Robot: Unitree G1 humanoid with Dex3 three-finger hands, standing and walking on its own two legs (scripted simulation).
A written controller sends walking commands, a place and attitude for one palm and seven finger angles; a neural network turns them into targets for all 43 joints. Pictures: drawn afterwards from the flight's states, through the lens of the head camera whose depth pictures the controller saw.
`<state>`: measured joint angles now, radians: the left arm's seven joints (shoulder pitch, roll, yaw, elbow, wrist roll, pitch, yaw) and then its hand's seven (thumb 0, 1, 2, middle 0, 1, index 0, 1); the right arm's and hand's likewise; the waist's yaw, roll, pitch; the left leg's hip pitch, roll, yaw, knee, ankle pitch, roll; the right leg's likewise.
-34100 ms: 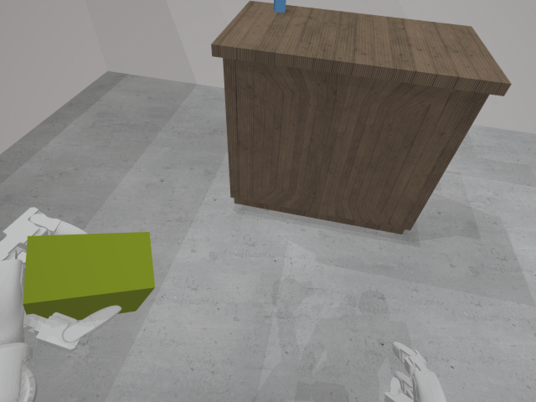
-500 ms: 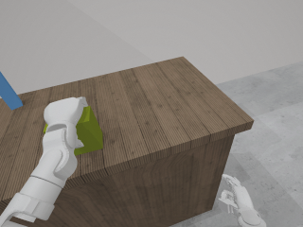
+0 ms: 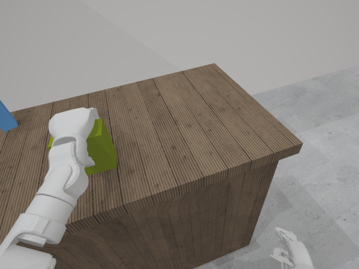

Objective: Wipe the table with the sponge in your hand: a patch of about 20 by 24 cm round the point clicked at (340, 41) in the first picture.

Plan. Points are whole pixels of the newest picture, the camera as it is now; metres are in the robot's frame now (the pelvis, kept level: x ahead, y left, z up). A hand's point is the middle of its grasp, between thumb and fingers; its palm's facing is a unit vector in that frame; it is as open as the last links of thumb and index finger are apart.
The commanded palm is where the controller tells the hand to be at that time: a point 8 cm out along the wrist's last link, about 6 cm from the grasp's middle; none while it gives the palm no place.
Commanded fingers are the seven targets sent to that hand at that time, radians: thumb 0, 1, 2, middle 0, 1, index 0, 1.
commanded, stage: wipe forward along the middle lane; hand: left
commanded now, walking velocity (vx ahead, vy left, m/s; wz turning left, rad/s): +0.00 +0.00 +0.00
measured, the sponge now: (89, 154) +0.34 +0.27 +0.10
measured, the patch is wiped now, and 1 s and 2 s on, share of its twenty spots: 1.00 1.00 1.00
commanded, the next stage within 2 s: slide back across to the first lane in 0.82 s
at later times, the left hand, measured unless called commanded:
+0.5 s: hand (85, 125) +0.40 +0.29 +0.14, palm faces -0.03 +0.00 -1.00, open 10.6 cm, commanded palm +0.37 +0.29 +0.18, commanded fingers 0.00 0.10 1.30 -1.20 -1.60 -1.20 -1.60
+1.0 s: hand (81, 115) +0.43 +0.32 +0.14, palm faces -0.07 +0.00 -1.00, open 10.6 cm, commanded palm +0.40 +0.32 +0.19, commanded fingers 0.00 0.10 1.30 -1.20 -1.60 -1.20 -1.60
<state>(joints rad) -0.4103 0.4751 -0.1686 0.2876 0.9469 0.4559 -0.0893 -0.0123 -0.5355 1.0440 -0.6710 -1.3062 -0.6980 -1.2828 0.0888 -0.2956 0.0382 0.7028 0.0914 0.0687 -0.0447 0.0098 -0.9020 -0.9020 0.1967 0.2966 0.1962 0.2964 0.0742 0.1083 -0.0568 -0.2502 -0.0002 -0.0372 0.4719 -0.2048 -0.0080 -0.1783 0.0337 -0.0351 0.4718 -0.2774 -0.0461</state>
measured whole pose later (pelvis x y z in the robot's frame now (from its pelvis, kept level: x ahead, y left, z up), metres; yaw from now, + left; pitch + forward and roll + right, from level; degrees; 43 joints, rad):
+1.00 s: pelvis +0.01 +0.02 +0.00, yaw -1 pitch +5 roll -1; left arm -0.77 0.59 -0.06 0.85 1.01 0.22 -0.07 0.01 -0.54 1.05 -0.67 -1.31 -0.70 -1.29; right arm 0.22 -0.30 0.02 0.71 0.09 0.11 -0.05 0.01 -0.90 -0.90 0.20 0.30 0.20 0.30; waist -0.01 0.07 -0.09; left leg -0.37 0.00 -0.02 0.49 -0.21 0.01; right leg -0.28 0.04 -0.01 0.43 -0.25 -0.02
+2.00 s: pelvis +0.02 +0.04 +0.00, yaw +0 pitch +2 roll -1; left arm -0.46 0.63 0.02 0.43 0.94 0.24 -0.12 0.00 -0.53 1.05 -0.66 -1.32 -0.69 -1.30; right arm 0.16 -0.29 0.03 0.67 0.08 0.11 -0.03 0.01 -0.90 -0.90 0.20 0.30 0.20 0.30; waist 0.05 0.08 -0.03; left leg -0.28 -0.03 -0.03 0.45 -0.21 0.04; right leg -0.17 0.00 -0.03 0.37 -0.24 0.00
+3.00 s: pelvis +0.02 +0.02 +0.00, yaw +0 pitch +0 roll -1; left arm -0.04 0.59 0.04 -0.07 0.88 0.39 -0.09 0.00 -0.51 1.05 -0.63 -1.35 -0.65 -1.33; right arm 0.09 -0.30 0.04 0.62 0.08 0.10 -0.02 0.01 -0.90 -0.90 0.20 0.30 0.20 0.30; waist 0.08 0.12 -0.06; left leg -0.27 -0.01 -0.02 0.53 -0.26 0.02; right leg -0.17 0.02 -0.02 0.47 -0.30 -0.02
